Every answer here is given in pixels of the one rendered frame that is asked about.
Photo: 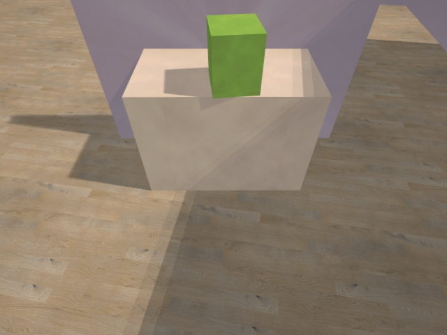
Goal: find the carton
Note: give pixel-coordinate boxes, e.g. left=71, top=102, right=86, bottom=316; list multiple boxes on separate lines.
left=206, top=13, right=267, bottom=98

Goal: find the pedestal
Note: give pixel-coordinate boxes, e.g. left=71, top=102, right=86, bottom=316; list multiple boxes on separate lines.
left=122, top=49, right=332, bottom=191

